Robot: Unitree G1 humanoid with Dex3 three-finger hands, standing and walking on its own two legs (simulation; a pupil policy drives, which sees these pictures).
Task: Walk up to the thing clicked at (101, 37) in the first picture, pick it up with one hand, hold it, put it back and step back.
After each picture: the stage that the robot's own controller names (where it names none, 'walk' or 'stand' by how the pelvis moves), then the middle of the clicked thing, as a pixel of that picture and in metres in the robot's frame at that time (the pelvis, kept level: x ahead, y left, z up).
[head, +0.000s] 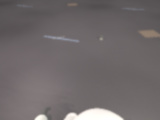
stand; (101, 37) +1.98 -0.31 -0.72
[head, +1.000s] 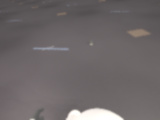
walk; (91, 43) +1.87 +0.11 -0.70
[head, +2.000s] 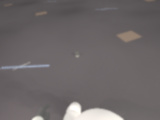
walk; (77, 54) +1.26 +0.32 -0.72
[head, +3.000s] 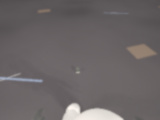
walk; (77, 70) +0.82 +0.23 -0.71
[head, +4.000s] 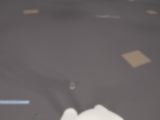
walk; (72, 85) +0.55 +0.19 -0.71
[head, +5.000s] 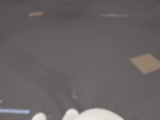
stand; (74, 94) +0.40 +0.18 -0.71
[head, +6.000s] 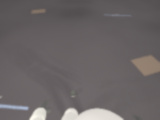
stand; (73, 93) +0.40 +0.19 -0.71
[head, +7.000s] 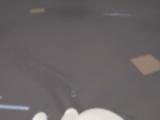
stand; (73, 93) +0.40 +0.19 -0.71
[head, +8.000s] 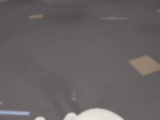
stand; (73, 96) +0.40 +0.18 -0.73
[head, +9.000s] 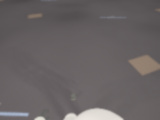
stand; (73, 97) +0.39 +0.19 -0.73
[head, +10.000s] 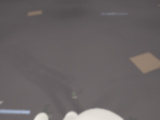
go down; (74, 95) +0.39 +0.19 -0.72
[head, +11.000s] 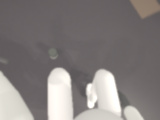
go down; (53, 53) +0.46 +0.25 -0.29
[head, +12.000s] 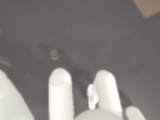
close in; (54, 54) +0.45 +0.26 -0.29
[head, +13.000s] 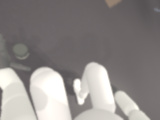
close in; (21, 52) +0.42 +0.30 -0.22
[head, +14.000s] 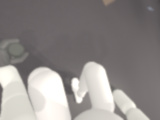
close; (17, 52) +0.41 +0.30 -0.22
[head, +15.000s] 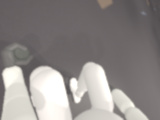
lift; (21, 55) +0.40 +0.28 -0.23
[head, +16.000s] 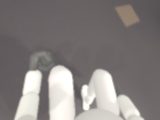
lift; (45, 61) +0.34 +0.28 -0.13
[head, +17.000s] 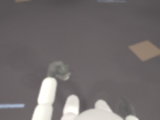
lift; (63, 72) +0.32 +0.18 +0.02
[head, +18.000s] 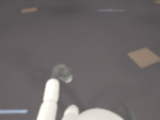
hold; (66, 75) +0.32 +0.17 +0.00
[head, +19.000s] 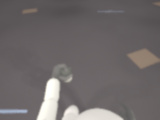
hold; (66, 75) +0.33 +0.17 +0.00
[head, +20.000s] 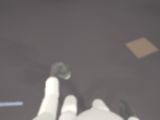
crouch; (64, 72) +0.35 +0.17 -0.05
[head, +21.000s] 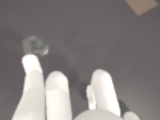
lower; (41, 47) +0.48 +0.28 -0.09
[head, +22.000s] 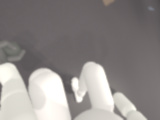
lower; (14, 52) +0.41 +0.31 -0.22
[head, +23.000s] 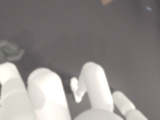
lower; (13, 52) +0.42 +0.32 -0.22
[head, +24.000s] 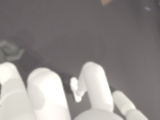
lower; (12, 52) +0.42 +0.32 -0.22
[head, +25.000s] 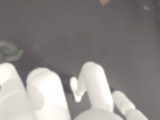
lower; (11, 52) +0.42 +0.32 -0.22
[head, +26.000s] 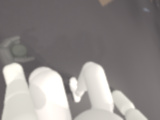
open; (19, 53) +0.41 +0.29 -0.23
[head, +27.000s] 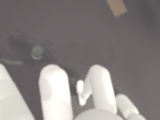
stand; (37, 53) +0.42 +0.27 -0.24
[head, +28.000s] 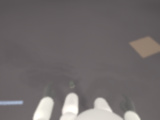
stand; (71, 84) +0.40 +0.17 -0.59
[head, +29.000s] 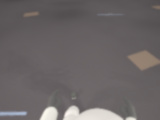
stand; (73, 95) +0.39 +0.17 -0.67
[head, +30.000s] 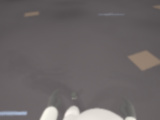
stand; (73, 95) +0.39 +0.17 -0.67
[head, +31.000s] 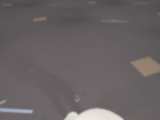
stand; (77, 97) +0.42 +0.15 -0.72
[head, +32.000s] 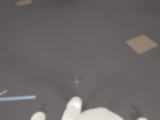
walk; (76, 79) +0.52 +0.18 -0.69
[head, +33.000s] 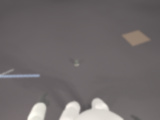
walk; (76, 63) +0.80 +0.18 -0.69
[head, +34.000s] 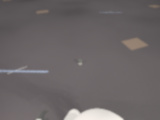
stand; (80, 62) +1.04 +0.21 -0.70
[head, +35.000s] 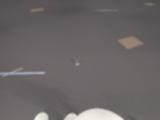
stand; (77, 62) +1.01 +0.22 -0.73
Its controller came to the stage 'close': yes
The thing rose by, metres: 0.71
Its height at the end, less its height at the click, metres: +0.00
